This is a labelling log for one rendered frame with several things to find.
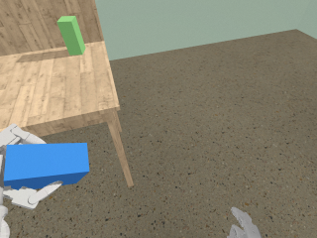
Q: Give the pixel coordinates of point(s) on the table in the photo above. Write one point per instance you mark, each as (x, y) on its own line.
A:
(44, 90)

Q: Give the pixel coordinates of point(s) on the left robot forearm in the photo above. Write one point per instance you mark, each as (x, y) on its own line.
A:
(4, 228)

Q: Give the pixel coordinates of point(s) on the robot right hand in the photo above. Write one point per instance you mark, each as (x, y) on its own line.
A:
(250, 230)

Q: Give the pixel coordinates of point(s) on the robot left hand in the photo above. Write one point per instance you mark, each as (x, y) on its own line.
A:
(25, 197)

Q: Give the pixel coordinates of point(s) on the sponge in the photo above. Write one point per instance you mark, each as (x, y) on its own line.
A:
(38, 165)

